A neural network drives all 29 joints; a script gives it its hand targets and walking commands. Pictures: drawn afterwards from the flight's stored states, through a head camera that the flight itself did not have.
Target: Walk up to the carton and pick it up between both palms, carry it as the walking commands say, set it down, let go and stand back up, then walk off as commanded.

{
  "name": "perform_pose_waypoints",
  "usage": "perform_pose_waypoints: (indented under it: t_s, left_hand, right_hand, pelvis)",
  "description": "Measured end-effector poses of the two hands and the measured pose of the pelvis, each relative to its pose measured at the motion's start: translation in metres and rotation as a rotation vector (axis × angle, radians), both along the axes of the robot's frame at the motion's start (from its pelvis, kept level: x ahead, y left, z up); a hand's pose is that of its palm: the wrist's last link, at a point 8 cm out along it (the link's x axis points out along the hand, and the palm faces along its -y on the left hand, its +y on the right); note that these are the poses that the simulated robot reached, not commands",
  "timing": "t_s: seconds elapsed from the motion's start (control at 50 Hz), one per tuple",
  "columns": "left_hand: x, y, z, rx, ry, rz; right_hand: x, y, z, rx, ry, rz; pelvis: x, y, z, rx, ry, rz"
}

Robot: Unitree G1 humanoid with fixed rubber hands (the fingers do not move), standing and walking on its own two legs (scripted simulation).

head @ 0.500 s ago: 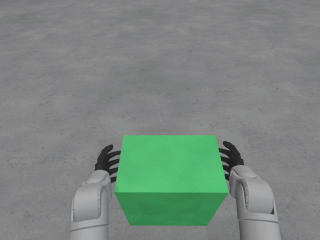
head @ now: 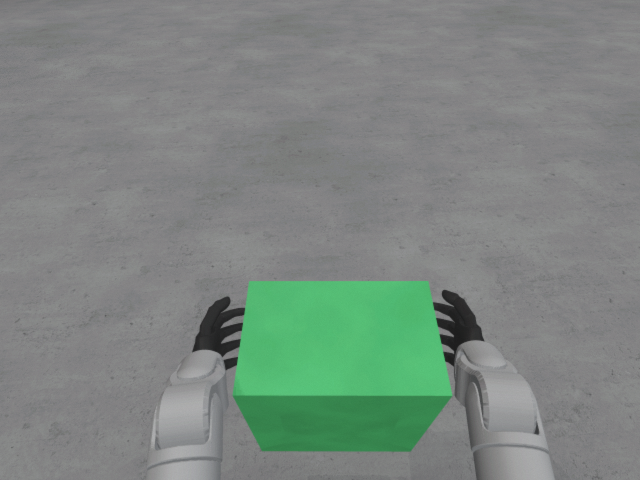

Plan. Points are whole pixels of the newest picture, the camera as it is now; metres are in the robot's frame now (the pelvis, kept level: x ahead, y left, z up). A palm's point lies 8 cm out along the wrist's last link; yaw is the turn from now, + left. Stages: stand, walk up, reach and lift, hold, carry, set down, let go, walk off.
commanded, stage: carry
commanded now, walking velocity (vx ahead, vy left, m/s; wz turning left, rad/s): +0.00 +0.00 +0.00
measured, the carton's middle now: (337, 374) +0.29 +0.00 -0.04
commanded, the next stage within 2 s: none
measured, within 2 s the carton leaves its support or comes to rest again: neither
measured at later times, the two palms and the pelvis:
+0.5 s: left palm (204, 364) +0.27 +0.16 +0.03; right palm (459, 354) +0.27 -0.15 +0.04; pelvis +0.00 +0.01 +0.00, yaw +0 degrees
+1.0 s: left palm (245, 371) +0.25 +0.11 +0.05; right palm (516, 367) +0.24 -0.21 +0.05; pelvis -0.03 -0.04 -0.01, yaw +0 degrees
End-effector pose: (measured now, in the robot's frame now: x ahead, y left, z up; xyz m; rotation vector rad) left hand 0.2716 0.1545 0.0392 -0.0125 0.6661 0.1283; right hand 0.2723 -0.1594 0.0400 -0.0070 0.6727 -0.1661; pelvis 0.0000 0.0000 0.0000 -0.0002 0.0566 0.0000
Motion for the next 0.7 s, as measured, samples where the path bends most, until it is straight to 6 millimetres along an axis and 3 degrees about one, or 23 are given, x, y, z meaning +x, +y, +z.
perform_pose_waypoints:
  t_s: [0.5, 0.7]
  left_hand:
    - [-0.003, 0.008, -0.005, 0.014, -0.014, -0.005]
    - [-0.005, 0.003, 0.005, -0.022, -0.029, 0.013]
  right_hand:
    - [-0.002, 0.008, -0.005, -0.018, -0.014, 0.018]
    - [-0.005, 0.003, 0.007, -0.019, -0.03, 0.013]
  pelvis:
    - [-0.004, 0.007, 0.001, -0.003, -0.001, -0.001]
    - [-0.011, 0.001, -0.001, -0.002, 0.014, -0.018]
